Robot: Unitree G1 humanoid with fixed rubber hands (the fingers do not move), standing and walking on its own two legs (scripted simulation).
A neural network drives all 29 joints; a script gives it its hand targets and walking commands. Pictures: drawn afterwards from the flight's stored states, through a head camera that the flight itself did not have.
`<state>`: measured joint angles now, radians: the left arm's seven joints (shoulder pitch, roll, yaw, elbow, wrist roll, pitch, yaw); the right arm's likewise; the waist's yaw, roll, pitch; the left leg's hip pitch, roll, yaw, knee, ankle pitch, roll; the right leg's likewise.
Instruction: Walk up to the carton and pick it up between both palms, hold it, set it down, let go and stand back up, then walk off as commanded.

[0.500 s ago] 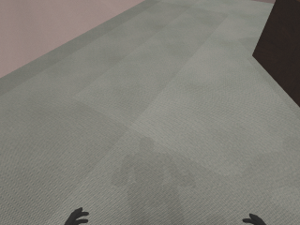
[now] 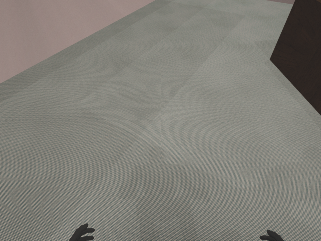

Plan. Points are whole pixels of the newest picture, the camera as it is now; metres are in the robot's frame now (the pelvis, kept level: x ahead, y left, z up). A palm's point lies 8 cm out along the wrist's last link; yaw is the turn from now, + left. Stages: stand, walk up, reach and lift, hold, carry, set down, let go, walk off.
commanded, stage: stand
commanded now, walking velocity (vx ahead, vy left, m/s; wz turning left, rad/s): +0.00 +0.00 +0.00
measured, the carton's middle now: out of the picture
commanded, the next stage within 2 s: none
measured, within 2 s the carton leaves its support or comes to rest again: neither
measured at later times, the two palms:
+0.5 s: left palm out of the picture +0.12 +0.26 -0.10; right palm out of the picture +0.10 -0.27 -0.10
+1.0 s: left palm out of the picture +0.12 +0.26 -0.10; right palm out of the picture +0.10 -0.27 -0.10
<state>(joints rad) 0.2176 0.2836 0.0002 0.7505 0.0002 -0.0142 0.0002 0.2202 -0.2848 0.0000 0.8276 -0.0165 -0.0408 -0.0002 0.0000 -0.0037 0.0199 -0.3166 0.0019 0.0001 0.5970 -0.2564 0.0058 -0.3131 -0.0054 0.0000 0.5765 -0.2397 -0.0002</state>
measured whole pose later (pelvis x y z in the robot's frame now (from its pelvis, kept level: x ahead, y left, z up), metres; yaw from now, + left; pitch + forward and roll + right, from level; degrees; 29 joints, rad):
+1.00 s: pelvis +0.01 +0.00 +0.00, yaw +0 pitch -2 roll +0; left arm 0.22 0.28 0.00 0.77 0.00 -0.01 0.00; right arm 0.22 -0.28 0.00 0.85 -0.02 -0.04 0.00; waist 0.00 0.00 0.02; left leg -0.29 0.00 0.00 0.57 -0.25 0.01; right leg -0.29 -0.01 0.00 0.55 -0.23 0.00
